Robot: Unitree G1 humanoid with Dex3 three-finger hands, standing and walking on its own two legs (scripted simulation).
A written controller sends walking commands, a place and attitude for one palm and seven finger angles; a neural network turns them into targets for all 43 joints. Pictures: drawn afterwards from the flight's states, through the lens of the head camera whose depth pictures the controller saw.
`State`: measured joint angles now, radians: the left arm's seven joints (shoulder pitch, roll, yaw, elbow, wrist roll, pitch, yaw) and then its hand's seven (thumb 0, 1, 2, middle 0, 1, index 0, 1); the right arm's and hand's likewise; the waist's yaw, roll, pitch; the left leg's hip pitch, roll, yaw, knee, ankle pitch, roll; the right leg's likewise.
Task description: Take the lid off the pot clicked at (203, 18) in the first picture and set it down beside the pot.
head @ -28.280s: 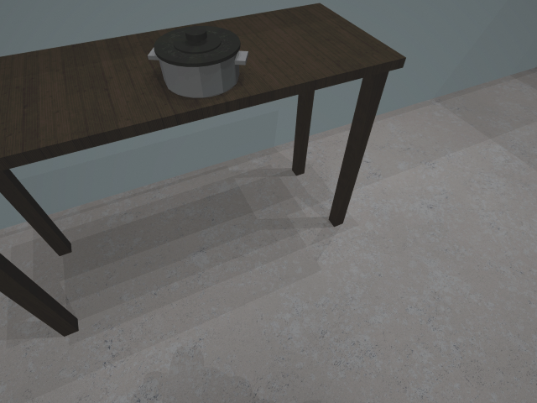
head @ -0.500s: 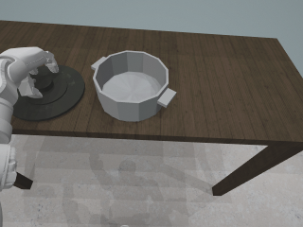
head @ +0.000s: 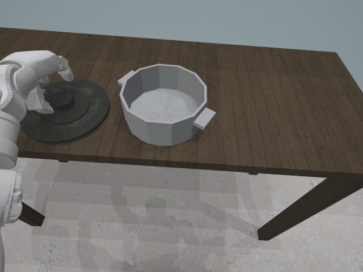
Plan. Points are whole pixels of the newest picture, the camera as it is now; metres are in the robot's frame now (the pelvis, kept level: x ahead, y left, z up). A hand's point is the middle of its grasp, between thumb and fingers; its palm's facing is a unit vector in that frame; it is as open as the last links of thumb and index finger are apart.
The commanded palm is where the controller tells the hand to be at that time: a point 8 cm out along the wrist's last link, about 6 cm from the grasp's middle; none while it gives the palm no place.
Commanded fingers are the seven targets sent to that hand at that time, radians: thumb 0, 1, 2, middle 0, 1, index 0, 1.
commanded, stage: raise the empty hand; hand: left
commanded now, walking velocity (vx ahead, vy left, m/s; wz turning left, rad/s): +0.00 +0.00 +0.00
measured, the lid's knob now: (62, 100) +0.48 +0.28 +0.09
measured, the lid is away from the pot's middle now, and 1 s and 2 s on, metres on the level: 0.24 0.24 0.24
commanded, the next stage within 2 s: draw the hand back to the body in 1.06 s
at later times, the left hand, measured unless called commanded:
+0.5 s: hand (35, 64) +0.47 +0.29 +0.19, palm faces -0.28 -0.06 -0.96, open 11.0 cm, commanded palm +0.47 +0.28 +0.26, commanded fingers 0.00 -0.15 0.93 -0.50 -0.57 -0.50 -0.57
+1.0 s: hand (22, 36) +0.47 +0.28 +0.25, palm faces -0.19 -0.06 -0.98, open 11.0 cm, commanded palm +0.47 +0.27 +0.31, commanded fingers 0.00 -0.15 0.93 -0.50 -0.57 -0.50 -0.57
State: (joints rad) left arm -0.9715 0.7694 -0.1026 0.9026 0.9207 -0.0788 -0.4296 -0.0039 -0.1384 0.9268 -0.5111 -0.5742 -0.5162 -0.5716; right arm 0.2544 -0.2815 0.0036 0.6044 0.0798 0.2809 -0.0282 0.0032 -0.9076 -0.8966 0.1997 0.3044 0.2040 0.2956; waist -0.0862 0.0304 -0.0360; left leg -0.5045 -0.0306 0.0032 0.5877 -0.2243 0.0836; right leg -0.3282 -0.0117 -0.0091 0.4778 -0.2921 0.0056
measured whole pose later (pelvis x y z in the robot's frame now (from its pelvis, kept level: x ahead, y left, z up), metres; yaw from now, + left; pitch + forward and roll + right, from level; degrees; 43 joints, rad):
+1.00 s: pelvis +0.01 +0.00 +0.01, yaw +1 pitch +7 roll -2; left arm -1.20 0.79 -0.16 0.84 0.94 0.09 -0.55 0.00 -0.14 0.93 -0.52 -0.57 -0.52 -0.57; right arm 0.24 -0.29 0.02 0.61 0.08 0.24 -0.02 0.00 -0.91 -0.90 0.20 0.30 0.20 0.30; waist -0.08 0.04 -0.03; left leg -0.44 -0.05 -0.01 0.50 -0.19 0.08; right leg -0.26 -0.03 -0.01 0.40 -0.26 0.00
